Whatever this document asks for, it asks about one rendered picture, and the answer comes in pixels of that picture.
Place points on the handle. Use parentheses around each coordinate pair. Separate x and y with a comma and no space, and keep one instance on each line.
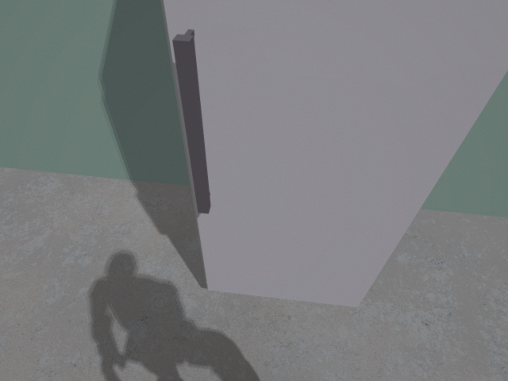
(186,66)

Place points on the fridge door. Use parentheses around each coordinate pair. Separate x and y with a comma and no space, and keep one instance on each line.
(327,123)

